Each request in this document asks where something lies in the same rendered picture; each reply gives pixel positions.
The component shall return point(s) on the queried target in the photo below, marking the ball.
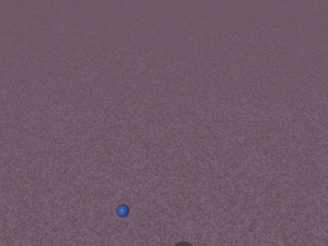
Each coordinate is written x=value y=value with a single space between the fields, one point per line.
x=122 y=210

